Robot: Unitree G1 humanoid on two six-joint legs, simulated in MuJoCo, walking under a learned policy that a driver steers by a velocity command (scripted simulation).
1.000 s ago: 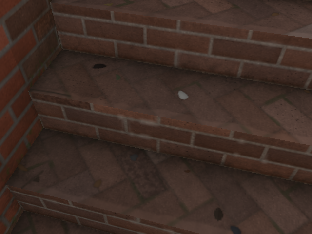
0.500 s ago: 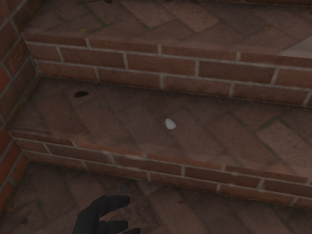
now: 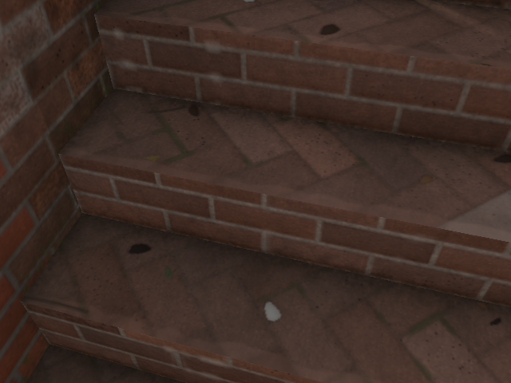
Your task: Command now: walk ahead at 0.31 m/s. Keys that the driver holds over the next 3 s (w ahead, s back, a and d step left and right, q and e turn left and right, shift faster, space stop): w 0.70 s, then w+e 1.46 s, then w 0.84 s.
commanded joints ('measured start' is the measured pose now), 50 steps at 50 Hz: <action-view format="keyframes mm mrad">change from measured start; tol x64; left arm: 1 71 108 18 -1 6 -1 8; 50 -106 145 -99 -209 -15 140 -140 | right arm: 1 -138 -3 15 -113 20 -48 21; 50 277 -211 9 183 -111 -89 168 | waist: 1 5 -5 113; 50 134 98 -422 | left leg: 1 -227 22 -26 -125 -78 26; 12 -1270 101 -216 1083 -635 128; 19 579 -98 187 19 -143 132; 24 427 301 -922 -952 -699 104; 40 494 242 -97 -1130 107 214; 45 549 342 44 -1041 1831 293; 50 578 289 -27 -450 2143 198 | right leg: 1 181 -329 403 -303 -187 -145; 12 661 -519 453 -323 -49 -216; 17 -321 -282 47 -761 182 -146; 20 64 -289 51 67 1554 -107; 22 -311 68 343 969 199 18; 31 -1074 58 257 1907 186 -27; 41 -1380 -138 2 1658 32 -175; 50 -175 66 136 606 202 -157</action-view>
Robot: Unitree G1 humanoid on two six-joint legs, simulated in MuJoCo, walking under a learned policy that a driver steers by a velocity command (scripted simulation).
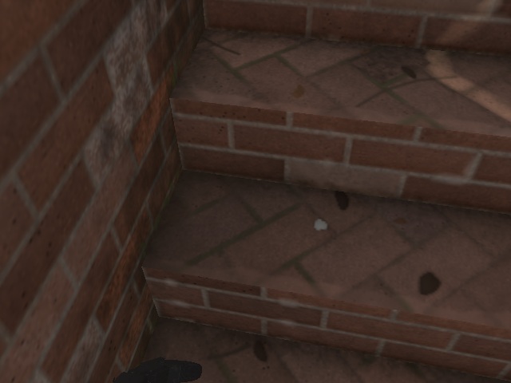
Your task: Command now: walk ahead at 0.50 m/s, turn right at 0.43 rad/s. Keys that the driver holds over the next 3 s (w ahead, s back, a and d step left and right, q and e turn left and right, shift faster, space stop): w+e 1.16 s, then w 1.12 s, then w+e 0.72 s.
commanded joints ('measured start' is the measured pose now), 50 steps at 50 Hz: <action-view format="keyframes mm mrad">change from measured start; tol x64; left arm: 1 552 206 67 192 6 -20 50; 42 -350 18 -69 -172 18 -13 -50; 50 786 460 158 224 10 -61 32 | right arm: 1 67 -113 -36 -39 -77 14 38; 15 -836 -81 41 -669 45 62 -96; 20 181 -305 -66 -292 -2 102 -123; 50 -39 -160 -43 -219 39 -2 10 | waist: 1 161 -269 -272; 50 209 -257 -113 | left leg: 1 -325 26 -132 950 698 -2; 11 -1097 -125 -251 2020 -669 75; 18 -351 -208 -7 885 -399 -76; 21 74 209 -1306 58 -1111 241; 42 -227 225 13 -385 -341 83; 46 288 198 109 6 1311 110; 50 -814 -185 -345 1572 -43 -34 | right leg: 1 763 -73 573 -475 696 -260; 14 410 -152 554 -955 180 -55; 16 -21 -210 584 -1187 1192 -203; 19 344 -124 394 -403 1938 -110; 22 -349 -16 413 759 716 -51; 32 -581 -148 256 1224 298 -79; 46 157 15 -153 -115 170 -41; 48 1284 -157 478 -346 797 -310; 50 1078 -331 1065 -840 371 -228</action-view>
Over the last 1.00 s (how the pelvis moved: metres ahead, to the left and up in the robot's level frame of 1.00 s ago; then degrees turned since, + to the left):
0.48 0.20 0.25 -5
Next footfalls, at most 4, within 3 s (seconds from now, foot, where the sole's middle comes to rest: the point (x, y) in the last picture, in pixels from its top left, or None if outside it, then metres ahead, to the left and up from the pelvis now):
0.36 left None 0.39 0.15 -0.46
0.92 right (444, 271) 0.55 -0.27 -0.27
1.42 left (410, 97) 0.80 -0.21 -0.08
1.90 right None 0.81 -0.56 -0.08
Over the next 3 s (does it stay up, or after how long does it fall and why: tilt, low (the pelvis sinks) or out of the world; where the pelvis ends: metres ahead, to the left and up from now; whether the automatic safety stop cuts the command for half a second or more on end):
stays up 1.16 -0.82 0.87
